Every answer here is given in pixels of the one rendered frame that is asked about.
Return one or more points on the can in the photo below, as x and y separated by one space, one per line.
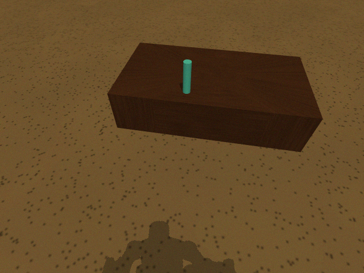
187 68

